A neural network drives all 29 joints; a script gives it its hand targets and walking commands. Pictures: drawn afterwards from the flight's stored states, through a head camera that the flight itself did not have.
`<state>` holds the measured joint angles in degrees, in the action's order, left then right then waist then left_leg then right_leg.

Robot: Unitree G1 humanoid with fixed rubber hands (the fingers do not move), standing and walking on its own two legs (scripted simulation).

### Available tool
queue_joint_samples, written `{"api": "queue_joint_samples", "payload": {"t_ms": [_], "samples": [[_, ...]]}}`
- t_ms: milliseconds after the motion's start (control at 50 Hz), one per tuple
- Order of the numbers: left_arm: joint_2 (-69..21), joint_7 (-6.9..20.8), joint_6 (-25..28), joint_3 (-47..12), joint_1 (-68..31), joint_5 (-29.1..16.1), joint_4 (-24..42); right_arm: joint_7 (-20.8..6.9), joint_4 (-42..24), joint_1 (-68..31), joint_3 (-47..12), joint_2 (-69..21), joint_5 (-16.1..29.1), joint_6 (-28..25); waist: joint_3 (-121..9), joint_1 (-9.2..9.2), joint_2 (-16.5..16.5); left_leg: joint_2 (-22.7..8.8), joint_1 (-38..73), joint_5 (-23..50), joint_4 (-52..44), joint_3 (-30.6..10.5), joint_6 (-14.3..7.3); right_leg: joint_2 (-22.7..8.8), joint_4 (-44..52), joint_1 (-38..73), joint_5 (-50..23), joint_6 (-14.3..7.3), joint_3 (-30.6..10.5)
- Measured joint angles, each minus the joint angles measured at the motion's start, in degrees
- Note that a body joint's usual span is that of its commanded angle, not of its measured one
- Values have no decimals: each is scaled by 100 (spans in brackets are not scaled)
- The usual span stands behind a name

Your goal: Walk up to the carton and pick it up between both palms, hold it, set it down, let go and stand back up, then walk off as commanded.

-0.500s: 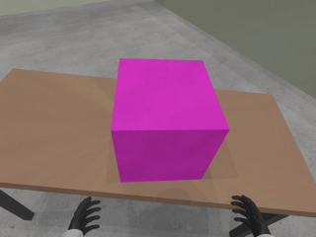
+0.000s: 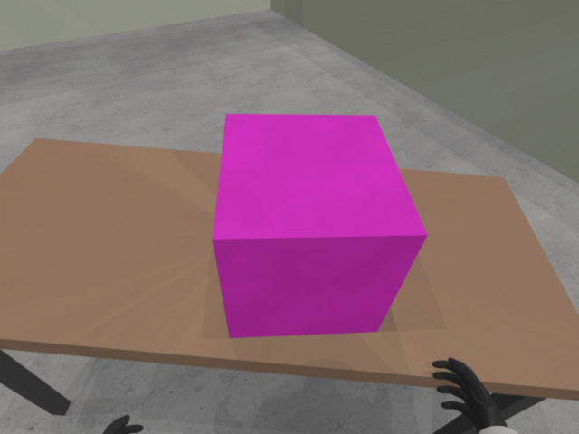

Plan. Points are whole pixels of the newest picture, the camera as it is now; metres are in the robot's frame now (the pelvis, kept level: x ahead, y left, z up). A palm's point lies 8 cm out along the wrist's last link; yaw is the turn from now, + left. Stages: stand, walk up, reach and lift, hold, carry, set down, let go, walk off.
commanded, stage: stand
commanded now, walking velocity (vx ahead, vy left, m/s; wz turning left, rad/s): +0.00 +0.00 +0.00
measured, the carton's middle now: (303, 225) +0.45 +0.01 +0.02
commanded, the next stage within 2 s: walk off in 1.44 s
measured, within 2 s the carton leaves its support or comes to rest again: neither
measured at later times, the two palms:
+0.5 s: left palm out of the picture +0.08 +0.28 -0.12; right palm (484, 420) +0.17 -0.24 -0.04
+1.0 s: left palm out of the picture +0.07 +0.28 -0.12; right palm (484, 420) +0.17 -0.24 -0.04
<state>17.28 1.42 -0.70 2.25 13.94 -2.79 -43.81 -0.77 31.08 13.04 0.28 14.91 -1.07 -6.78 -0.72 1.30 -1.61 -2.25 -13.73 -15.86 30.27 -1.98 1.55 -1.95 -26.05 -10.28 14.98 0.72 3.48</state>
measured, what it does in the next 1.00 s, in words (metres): stands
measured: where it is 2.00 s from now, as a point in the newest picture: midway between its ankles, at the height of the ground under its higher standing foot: outside the picture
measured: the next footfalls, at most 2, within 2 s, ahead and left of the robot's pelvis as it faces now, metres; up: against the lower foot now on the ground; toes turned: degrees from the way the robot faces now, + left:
none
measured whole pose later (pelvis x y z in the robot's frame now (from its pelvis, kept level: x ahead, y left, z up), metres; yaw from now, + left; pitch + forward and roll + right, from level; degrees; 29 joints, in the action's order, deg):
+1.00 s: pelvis +0.00 +0.00 +0.00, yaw +0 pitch -1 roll -1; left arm 17.4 1.9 1.1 2.2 13.1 -2.8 -51.8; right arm -0.3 29.8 13.5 0.3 15.7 -1.1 -6.4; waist -0.7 1.3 -0.4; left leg -2.1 -13.8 -15.8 30.4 -2.0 1.4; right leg -2.1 -26.1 -10.3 14.8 1.1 3.5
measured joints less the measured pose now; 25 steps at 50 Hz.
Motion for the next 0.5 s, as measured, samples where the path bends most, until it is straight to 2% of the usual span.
{"api": "queue_joint_samples", "payload": {"t_ms": [500], "samples": [[8,21,162,-1,-2,0,-561,27,-134,73,0,56,0,38,0,0,68,15,-7,-14,15,1,-16,-18,0,1,1,41,0]]}}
